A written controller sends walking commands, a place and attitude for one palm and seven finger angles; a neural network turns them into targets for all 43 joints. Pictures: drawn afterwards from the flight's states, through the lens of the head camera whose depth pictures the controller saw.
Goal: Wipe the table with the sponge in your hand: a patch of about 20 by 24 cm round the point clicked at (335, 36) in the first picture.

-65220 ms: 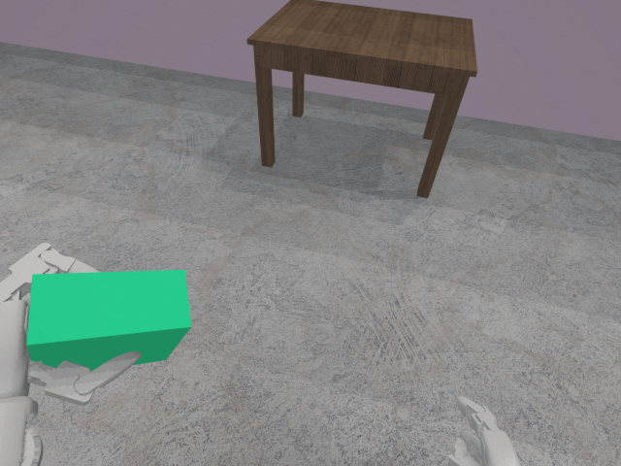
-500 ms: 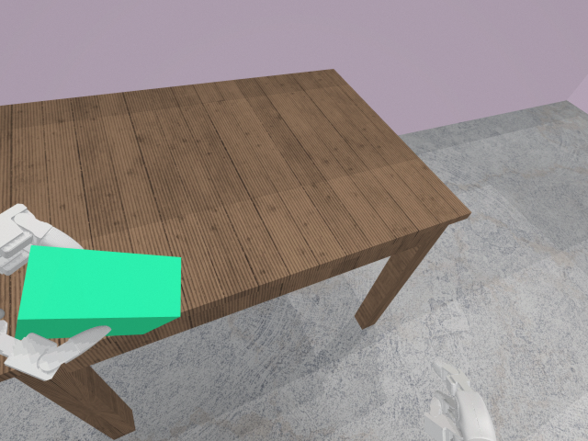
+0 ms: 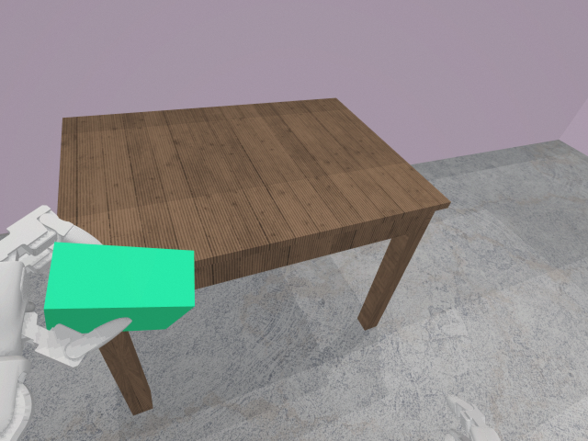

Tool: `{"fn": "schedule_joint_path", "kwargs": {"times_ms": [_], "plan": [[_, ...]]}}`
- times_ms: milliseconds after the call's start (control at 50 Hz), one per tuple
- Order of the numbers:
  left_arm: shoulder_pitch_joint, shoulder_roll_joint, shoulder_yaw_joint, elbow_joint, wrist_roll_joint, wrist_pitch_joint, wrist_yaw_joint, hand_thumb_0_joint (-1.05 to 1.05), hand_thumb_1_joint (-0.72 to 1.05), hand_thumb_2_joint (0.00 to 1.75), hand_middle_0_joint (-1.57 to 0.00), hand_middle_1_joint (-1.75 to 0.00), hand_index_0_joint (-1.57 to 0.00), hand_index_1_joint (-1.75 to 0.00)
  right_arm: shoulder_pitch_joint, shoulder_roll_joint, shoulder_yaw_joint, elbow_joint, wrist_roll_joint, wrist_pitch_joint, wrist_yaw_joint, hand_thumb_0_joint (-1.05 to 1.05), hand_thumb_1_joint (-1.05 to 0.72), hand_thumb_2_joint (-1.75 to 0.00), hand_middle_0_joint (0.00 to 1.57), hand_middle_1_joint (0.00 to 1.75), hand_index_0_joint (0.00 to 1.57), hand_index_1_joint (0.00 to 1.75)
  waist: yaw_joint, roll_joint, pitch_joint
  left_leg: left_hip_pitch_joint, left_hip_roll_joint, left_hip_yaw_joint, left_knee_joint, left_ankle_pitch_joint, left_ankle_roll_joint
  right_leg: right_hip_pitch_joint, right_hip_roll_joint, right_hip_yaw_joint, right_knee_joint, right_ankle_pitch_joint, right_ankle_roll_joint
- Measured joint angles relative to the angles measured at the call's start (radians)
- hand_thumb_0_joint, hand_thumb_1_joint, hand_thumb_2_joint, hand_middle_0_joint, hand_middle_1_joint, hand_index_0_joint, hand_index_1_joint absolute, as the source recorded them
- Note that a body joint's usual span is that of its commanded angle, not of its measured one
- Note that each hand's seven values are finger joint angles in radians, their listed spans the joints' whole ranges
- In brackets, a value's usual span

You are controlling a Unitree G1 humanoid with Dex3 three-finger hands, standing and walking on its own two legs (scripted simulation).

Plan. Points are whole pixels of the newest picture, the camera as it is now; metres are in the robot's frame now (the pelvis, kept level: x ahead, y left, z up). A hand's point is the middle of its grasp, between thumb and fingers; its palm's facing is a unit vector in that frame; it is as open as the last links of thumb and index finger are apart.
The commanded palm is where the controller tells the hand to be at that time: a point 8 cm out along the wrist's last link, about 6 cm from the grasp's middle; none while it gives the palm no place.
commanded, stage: stop stepping back and stand still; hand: left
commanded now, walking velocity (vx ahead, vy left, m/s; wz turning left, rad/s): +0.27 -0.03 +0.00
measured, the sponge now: (140, 293) +0.24 +0.19 +0.14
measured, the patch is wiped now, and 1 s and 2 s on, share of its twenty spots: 1.00 1.00 1.00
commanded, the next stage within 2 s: stand and wait in 1.18 s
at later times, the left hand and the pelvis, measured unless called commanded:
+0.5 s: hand out of the picture +0.07 +0.24 +0.16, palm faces +0.35 -0.88 -0.33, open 10.1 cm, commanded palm +0.02 +0.29 +0.19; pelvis -0.14 +0.01 -0.03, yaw +0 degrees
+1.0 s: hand out of the picture +0.00 +0.24 +0.16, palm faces +0.35 -0.88 -0.33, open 10.2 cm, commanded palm -0.05 +0.28 +0.19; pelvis -0.22 +0.01 -0.03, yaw -2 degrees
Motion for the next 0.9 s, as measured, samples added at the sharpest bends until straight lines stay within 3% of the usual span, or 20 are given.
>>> {"fn": "schedule_joint_path", "kwargs": {"times_ms": [20,40,60,80,140,220,260,280,340,400,460,500,520,560,600,640,680,780,820,900], "plan": [[0.004,0.002,0.012,-0.016,-0.002,0.0,0.003,-0.01,-0.54,1.07,-0.75,-1.37,-0.75,-1.35,-0.005,-0.015,-0.007,-0.013,0.0,-0.007,-0.002,0.01,-0.9,-0.9,0.2,0.3,0.2,0.3,-0.01,0.004,0.002,0.07,0.011,-0.004,-0.155,0.034,0.009,-0.037,-0.008,-0.001,0.035,-0.003,0.007],[0.012,0.005,0.025,-0.038,-0.006,-0.001,0.008,-0.01,-0.54,1.07,-0.75,-1.37,-0.75,-1.35,-0.012,-0.03,-0.017,-0.029,-0.001,-0.015,-0.005,0.01,-0.9,-0.9,0.2,0.3,0.2,0.3,-0.018,0.013,0.01,0.14,0.023,0.002,-0.301,0.006,-0.017,-0.076,-0.012,0.0,0.079,-0.011,0.015],[0.024,0.02,0.047,-0.05,-0.01,-0.005,0.012,-0.01,-0.54,1.07,-0.75,-1.37,-0.75,-1.35,-0.029,-0.017,-0.028,-0.022,0.0,-0.021,-0.007,0.01,-0.9,-0.9,0.2,0.3,0.2,0.3,-0.015,-0.024,0.027,0.166,-0.003,0.032,-0.347,-0.046,-0.047,-0.109,-0.035,0.029,0.138,-0.02,0.007],[0.046,0.03,0.07,-0.053,-0.008,-0.007,0.015,-0.01,-0.54,1.07,-0.75,-1.37,-0.75,-1.35,-0.041,0.001,-0.034,-0.015,0.001,-0.023,-0.007,0.01,-0.9,-0.9,0.2,0.3,0.2,0.3,-0.001,-0.056,0.043,0.184,-0.024,0.065,-0.353,-0.045,-0.059,-0.128,-0.039,0.048,0.204,-0.059,-0.002],[0.08,0.021,0.078,-0.021,0.004,-0.012,0.009,-0.01,-0.54,1.07,-0.75,-1.37,-0.75,-1.36,-0.015,0.029,-0.037,-0.002,0.002,-0.061,0.005,0.01,-0.9,-0.9,0.2,0.3,0.2,0.3,0.0,-0.034,0.029,0.189,-0.021,0.083,-0.352,0.012,-0.052,-0.171,0.006,0.021,0.432,-0.157,-0.011],[0.03,-0.008,0.034,0.046,0.0,-0.016,-0.012,-0.01,-0.54,1.07,-0.75,-1.37,-0.75,-1.36,0.042,0.033,-0.009,0.03,0.009,-0.065,0.023,0.01,-0.9,-0.9,0.2,0.3,0.2,0.3,0.004,0.034,0.027,0.171,0.004,0.038,-0.343,0.041,-0.054,-0.08,0.034,-0.05,0.302,-0.103,-0.019],[0.009,-0.004,0.03,0.057,-0.002,-0.014,-0.018,-0.01,-0.54,1.07,-0.75,-1.37,-0.75,-1.36,0.054,0.028,0.009,0.029,0.005,-0.055,0.026,0.01,-0.9,-0.9,0.2,0.3,0.2,0.3,0.005,0.062,0.042,0.129,0.012,0.019,-0.263,0.012,-0.043,0.006,0.04,-0.072,0.153,-0.063,-0.021],[-0.006,0.0,0.029,0.057,-0.001,-0.014,-0.022,-0.01,-0.54,1.07,-0.75,-1.37,-0.75,-1.36,0.051,0.023,0.014,0.028,0.004,-0.049,0.028,0.01,-0.9,-0.9,0.2,0.3,0.2,0.3,0.008,0.084,0.055,0.089,0.024,0.007,-0.19,-0.025,-0.022,0.02,0.053,-0.085,0.122,-0.076,-0.044],[-0.035,-0.012,0.012,0.054,-0.004,-0.011,-0.041,-0.01,-0.54,1.07,-0.75,-1.37,-0.75,-1.36,0.013,0.014,0.01,0.071,0.009,-0.019,0.04,0.01,-0.9,-0.9,0.2,0.3,0.2,0.3,0.018,0.124,0.091,-0.054,0.0,-0.039,0.156,-0.035,0.005,-0.024,0.079,-0.121,0.181,-0.075,-0.097],[0.007,-0.014,0.016,0.007,-0.007,-0.009,-0.053,-0.01,-0.54,1.07,-0.75,-1.37,-0.75,-1.36,-0.008,0.029,0.013,0.105,0.009,0.001,0.051,0.01,-0.9,-0.9,0.2,0.3,0.2,0.3,0.021,0.097,0.062,-0.124,-0.022,-0.003,0.321,0.047,0.02,-0.075,0.085,-0.115,0.176,-0.035,-0.106],[0.023,0.008,0.02,-0.047,-0.007,0.002,-0.047,-0.01,-0.54,1.07,-0.75,-1.37,-0.75,-1.35,-0.001,0.04,0.017,0.094,0.008,-0.013,0.04,0.01,-0.9,-0.9,0.2,0.3,0.2,0.3,0.012,0.061,0.024,-0.06,-0.017,0.043,0.122,0.025,0.048,-0.136,0.074,-0.122,0.162,0.002,-0.103],[0.016,0.025,0.033,-0.074,-0.01,0.004,-0.035,-0.01,-0.54,1.07,-0.75,-1.37,-0.75,-1.35,0.002,0.037,0.023,0.074,0.005,-0.033,0.027,0.01,-0.9,-0.9,0.2,0.3,0.2,0.3,0.012,0.034,0.013,0.045,-0.027,0.061,-0.106,-0.16,0.044,-0.191,0.058,-0.118,0.199,-0.012,-0.098],[0.014,0.032,0.049,-0.069,-0.008,0.001,-0.026,-0.01,-0.54,1.07,-0.75,-1.37,-0.76,-1.35,-0.008,0.046,0.026,0.072,0.001,-0.039,0.02,0.01,-0.9,-0.9,0.2,0.3,0.2,0.3,0.018,-0.002,0.023,0.059,-0.049,0.091,-0.134,-0.187,0.037,-0.217,0.044,-0.086,0.263,-0.086,-0.084],[0.019,0.029,0.073,-0.025,0.001,-0.002,-0.014,-0.01,-0.54,1.07,-0.75,-1.37,-0.76,-1.35,-0.013,0.058,0.03,0.063,-0.008,-0.059,0.016,0.01,-0.9,-0.9,0.2,0.3,0.2,0.3,0.026,-0.037,0.027,0.087,-0.073,0.149,-0.172,-0.09,0.029,-0.257,0.044,-0.028,0.486,-0.172,-0.055],[0.0,0.019,0.065,0.045,0.001,-0.005,-0.012,-0.01,-0.54,1.07,-0.75,-1.37,-0.76,-1.35,-0.001,0.06,0.025,0.07,-0.003,-0.08,0.027,0.01,-0.9,-0.9,0.2,0.3,0.2,0.3,0.013,-0.018,0.012,0.104,-0.079,0.149,-0.215,-0.023,0.031,-0.263,0.053,-0.003,0.674,-0.167,-0.039],[-0.028,0.003,0.044,0.101,-0.001,-0.006,-0.013,-0.01,-0.54,1.07,-0.75,-1.37,-0.76,-1.35,0.014,0.058,0.026,0.088,0.008,-0.082,0.035,0.01,-0.9,-0.9,0.2,0.3,0.2,0.3,0.006,0.012,-0.003,0.107,-0.073,0.127,-0.263,0.015,0.032,-0.238,0.05,0.004,0.724,-0.138,-0.034],[-0.034,-0.016,0.029,0.113,-0.004,-0.002,-0.013,-0.01,-0.54,1.07,-0.75,-1.37,-0.75,-1.36,0.024,0.053,0.029,0.097,0.011,-0.07,0.039,0.01,-0.9,-0.9,0.2,0.3,0.2,0.3,0.001,0.046,-0.004,0.1,-0.054,0.101,-0.296,0.045,0.029,-0.175,0.033,-0.004,0.617,-0.115,-0.033],[0.031,0.003,0.046,0.018,-0.014,-0.012,-0.017,-0.01,-0.54,1.07,-0.75,-1.37,-0.75,-1.36,0.031,0.043,0.04,0.055,0.002,-0.051,0.034,0.01,-0.9,-0.9,0.2,0.3,0.2,0.3,-0.003,0.096,0.043,0.026,0.004,0.069,-0.215,0.033,0.007,0.071,0.015,-0.057,0.076,-0.106,-0.024],[0.017,-0.001,0.032,0.003,-0.01,-0.017,-0.023,-0.01,-0.54,1.07,-0.75,-1.37,-0.75,-1.36,0.014,0.023,0.023,0.053,0.009,-0.037,0.035,0.01,-0.9,-0.9,0.2,0.3,0.2,0.3,-0.005,0.147,0.085,-0.032,0.029,0.015,-0.085,-0.012,0.02,0.072,0.055,-0.098,0.078,-0.119,-0.021],[0.043,-0.008,0.021,-0.056,-0.013,-0.019,-0.031,-0.01,-0.54,1.07,-0.75,-1.37,-0.75,-1.36,-0.007,0.01,-0.007,0.067,0.021,0.006,0.04,0.01,-0.9,-0.9,0.2,0.3,0.2,0.3,0.025,0.099,0.089,-0.107,-0.013,0.002,0.161,-0.016,0.031,0.031,0.047,-0.082,0.119,-0.099,-0.03]]}}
